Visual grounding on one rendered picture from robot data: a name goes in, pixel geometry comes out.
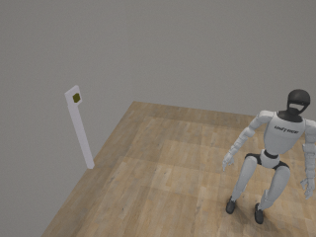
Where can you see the right robot upper arm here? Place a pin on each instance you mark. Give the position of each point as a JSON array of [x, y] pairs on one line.
[[262, 117]]

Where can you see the humanoid robot head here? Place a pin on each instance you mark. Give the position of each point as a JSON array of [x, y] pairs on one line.
[[297, 97]]

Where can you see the panel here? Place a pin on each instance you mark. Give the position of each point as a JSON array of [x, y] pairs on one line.
[[78, 125]]

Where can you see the left robot upper arm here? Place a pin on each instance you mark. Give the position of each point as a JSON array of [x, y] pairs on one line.
[[310, 136]]

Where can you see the left robot forearm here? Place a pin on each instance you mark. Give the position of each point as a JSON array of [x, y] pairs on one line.
[[310, 164]]

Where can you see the robot right hand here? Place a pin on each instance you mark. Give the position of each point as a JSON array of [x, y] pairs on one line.
[[228, 158]]

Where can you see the button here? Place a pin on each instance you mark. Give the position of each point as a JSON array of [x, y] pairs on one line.
[[76, 98]]

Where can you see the robot left hand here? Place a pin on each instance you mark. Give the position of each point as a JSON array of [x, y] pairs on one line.
[[310, 187]]

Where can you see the right robot forearm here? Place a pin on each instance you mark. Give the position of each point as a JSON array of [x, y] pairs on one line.
[[238, 143]]

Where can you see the robot right shin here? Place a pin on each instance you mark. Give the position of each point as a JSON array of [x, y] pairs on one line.
[[235, 194]]

